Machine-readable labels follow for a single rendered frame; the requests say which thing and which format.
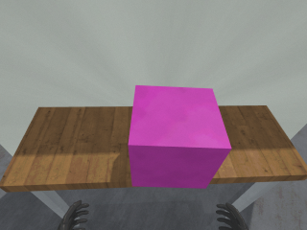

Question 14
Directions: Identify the left robot hand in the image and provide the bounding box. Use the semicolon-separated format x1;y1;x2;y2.
57;200;89;230

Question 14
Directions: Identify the right robot hand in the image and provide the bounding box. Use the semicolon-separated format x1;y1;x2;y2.
216;203;248;230

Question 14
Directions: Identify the carton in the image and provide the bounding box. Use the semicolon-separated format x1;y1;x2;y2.
128;85;232;189

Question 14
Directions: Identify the table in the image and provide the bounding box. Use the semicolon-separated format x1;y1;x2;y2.
0;105;307;227

